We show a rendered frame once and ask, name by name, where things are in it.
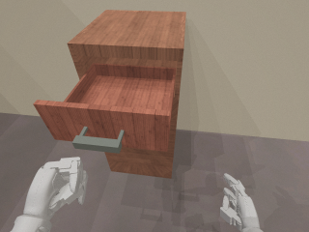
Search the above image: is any cabinet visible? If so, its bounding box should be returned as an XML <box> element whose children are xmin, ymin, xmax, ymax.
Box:
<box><xmin>67</xmin><ymin>10</ymin><xmax>186</xmax><ymax>179</ymax></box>

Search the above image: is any robot left forearm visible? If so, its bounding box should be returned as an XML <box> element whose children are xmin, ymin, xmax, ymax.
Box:
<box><xmin>11</xmin><ymin>214</ymin><xmax>52</xmax><ymax>232</ymax></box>

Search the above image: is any drawer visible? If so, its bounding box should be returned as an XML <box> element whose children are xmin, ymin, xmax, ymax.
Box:
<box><xmin>33</xmin><ymin>63</ymin><xmax>176</xmax><ymax>152</ymax></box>

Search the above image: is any right robot hand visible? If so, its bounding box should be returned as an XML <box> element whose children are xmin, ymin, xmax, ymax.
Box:
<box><xmin>220</xmin><ymin>173</ymin><xmax>261</xmax><ymax>232</ymax></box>

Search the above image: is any left robot hand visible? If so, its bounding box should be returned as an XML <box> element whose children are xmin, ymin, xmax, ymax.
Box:
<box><xmin>23</xmin><ymin>157</ymin><xmax>89</xmax><ymax>220</ymax></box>

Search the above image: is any handle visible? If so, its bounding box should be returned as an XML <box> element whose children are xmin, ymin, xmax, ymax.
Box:
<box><xmin>72</xmin><ymin>126</ymin><xmax>125</xmax><ymax>154</ymax></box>

